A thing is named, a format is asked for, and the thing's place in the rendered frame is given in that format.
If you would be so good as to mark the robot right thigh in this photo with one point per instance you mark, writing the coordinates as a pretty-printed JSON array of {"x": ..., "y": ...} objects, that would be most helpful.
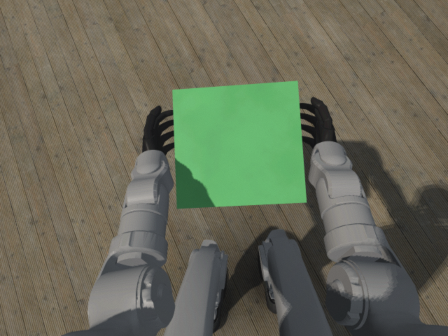
[{"x": 298, "y": 308}]

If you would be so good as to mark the robot left upper arm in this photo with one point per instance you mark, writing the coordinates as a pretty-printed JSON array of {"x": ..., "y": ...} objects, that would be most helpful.
[{"x": 136, "y": 301}]

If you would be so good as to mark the left robot hand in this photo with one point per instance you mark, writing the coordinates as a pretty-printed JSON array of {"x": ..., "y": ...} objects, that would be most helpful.
[{"x": 152, "y": 138}]

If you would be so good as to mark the robot thigh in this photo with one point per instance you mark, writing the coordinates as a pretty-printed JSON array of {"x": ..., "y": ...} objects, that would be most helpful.
[
  {"x": 298, "y": 308},
  {"x": 196, "y": 299}
]

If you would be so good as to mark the carton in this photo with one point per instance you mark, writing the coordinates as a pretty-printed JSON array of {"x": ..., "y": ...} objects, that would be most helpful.
[{"x": 238, "y": 145}]

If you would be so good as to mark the right robot forearm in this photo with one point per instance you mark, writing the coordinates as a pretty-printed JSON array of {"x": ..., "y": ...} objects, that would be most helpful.
[{"x": 351, "y": 233}]

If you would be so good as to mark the robot right upper arm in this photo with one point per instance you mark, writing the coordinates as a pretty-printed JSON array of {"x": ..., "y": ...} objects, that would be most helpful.
[{"x": 375, "y": 299}]

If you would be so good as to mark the robot left thigh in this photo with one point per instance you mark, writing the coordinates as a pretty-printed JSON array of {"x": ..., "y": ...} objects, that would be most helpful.
[{"x": 196, "y": 299}]

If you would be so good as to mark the left robot forearm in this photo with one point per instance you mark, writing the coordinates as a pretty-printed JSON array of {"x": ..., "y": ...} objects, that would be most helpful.
[{"x": 141, "y": 234}]

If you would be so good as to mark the right robot hand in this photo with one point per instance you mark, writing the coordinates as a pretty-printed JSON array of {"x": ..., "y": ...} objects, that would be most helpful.
[{"x": 324, "y": 129}]

